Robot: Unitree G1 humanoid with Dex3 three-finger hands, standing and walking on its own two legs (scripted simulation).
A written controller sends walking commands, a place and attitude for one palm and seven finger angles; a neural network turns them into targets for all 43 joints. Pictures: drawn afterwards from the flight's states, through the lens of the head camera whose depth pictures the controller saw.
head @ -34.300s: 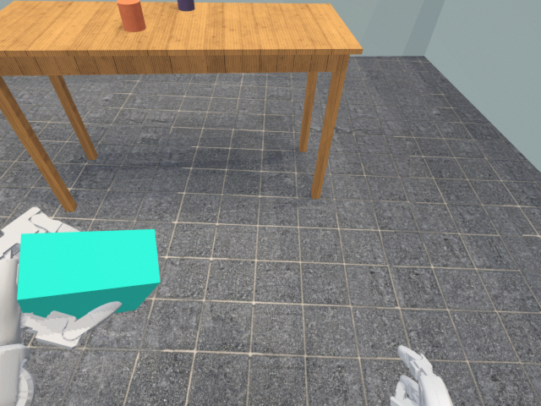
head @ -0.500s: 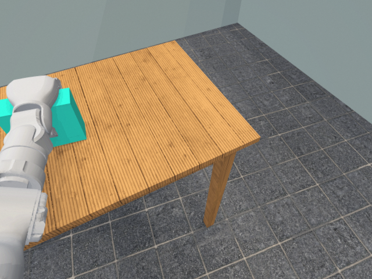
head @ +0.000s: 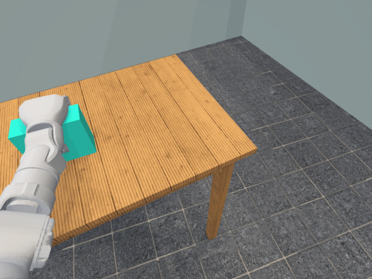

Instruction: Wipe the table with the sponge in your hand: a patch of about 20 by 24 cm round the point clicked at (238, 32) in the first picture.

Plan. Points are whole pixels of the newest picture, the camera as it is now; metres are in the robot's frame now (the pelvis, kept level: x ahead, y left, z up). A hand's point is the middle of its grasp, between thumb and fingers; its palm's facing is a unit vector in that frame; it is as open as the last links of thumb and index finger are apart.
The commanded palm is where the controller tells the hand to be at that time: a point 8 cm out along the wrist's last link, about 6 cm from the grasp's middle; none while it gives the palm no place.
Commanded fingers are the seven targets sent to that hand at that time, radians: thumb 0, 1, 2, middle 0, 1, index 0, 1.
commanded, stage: wipe back along the middle lane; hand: left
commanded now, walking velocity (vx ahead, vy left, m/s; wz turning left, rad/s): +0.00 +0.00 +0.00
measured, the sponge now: (60, 142) +0.40 +0.33 +0.06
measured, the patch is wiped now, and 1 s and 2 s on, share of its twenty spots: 0.65 0.70 0.70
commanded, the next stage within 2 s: slide across to the third lane in 1.28 s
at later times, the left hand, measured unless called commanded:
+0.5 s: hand (58, 144) +0.37 +0.30 +0.10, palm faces +0.02 +0.04 -1.00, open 9.9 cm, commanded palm +0.33 +0.28 +0.13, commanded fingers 0.00 0.10 1.30 -1.20 -1.60 -1.20 -1.60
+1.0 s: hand (63, 159) +0.33 +0.27 +0.10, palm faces +0.06 +0.02 -1.00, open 9.8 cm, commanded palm +0.28 +0.25 +0.13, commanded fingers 0.00 0.10 1.30 -1.20 -1.60 -1.20 -1.60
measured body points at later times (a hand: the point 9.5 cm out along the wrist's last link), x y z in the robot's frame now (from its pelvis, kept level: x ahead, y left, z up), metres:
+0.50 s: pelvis +0.00 +0.01 +0.00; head +0.01 -0.02 +0.45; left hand +0.36 +0.29 +0.16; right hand +0.18 -0.23 -0.12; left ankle -0.04 +0.10 -0.74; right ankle -0.03 -0.11 -0.74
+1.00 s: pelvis +0.00 +0.00 +0.00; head +0.00 -0.03 +0.45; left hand +0.32 +0.27 +0.15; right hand +0.21 -0.22 -0.11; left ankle -0.04 +0.10 -0.74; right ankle -0.03 -0.11 -0.74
